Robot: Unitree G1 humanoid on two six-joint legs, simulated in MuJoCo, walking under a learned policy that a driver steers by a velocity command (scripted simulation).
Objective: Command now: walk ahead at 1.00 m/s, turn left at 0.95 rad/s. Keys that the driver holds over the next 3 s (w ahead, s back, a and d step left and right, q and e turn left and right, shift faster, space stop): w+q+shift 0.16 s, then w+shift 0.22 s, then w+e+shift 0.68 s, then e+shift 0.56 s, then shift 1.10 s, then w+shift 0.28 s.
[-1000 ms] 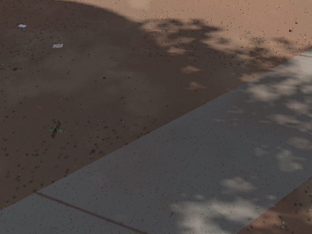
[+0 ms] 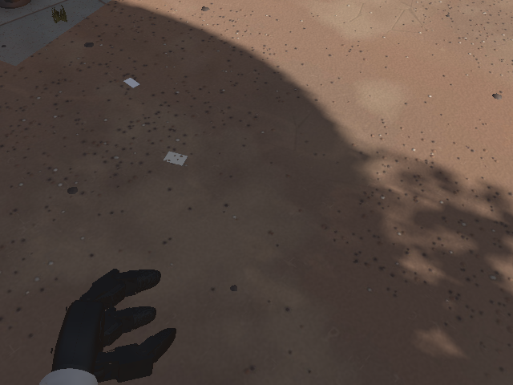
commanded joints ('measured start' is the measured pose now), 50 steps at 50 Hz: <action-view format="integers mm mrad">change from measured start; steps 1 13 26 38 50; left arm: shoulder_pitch -102 389 561 397 443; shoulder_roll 93 110 259 63 283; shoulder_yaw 48 73 64 38 110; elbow -90 128 281 160 104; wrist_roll -37 8 -39 -65 -64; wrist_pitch -6 8 29 116 128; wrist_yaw -1 -31 -13 -20 -78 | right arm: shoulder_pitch -33 -281 -557 -261 -251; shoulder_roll -182 -110 -181 -103 -403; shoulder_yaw -56 -7 -11 -31 -95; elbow -65 -232 -335 -72 -71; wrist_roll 15 -1 -15 -41 -21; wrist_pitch -1 2 -55 -54 -1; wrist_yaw -17 20 64 27 -9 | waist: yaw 6 153 118 140 305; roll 112 -36 -78 129 143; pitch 11 1 78 61 -54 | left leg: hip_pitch -281 -674 -331 -97 158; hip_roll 118 264 172 483 442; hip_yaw -215 69 230 102 475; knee -144 882 146 -299 163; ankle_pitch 110 13 324 155 1411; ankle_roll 81 -53 -79 -3 -78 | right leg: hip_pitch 358 665 643 -39 449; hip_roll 131 -151 -161 -140 120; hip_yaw -132 211 -84 -63 -390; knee -219 -491 -554 599 113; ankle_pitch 123 -291 445 -239 -94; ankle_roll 39 -213 -199 -96 -229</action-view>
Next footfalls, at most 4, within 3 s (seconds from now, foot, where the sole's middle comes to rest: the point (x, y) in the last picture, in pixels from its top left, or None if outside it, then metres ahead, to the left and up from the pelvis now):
0.12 right None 0.33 -0.18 -0.77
0.58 left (143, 336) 0.65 0.24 -0.77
1.02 right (212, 205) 1.09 0.03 -0.77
1.42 left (200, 133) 1.44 0.06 -0.77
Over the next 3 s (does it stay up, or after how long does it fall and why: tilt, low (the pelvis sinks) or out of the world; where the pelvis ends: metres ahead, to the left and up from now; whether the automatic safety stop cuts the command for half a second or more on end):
stays up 1.27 0.01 0.00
